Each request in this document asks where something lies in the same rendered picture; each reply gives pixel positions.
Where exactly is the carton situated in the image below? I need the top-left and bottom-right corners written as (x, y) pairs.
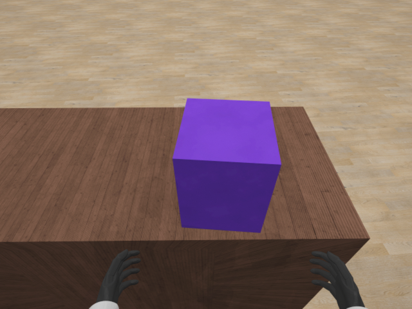
top-left (173, 98), bottom-right (281, 233)

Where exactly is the pedestal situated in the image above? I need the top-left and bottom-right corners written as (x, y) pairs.
top-left (0, 107), bottom-right (370, 309)

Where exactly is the left robot hand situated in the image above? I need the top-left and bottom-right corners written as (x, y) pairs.
top-left (96, 249), bottom-right (141, 304)

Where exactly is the right robot hand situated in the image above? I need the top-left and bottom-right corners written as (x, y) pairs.
top-left (310, 251), bottom-right (365, 309)

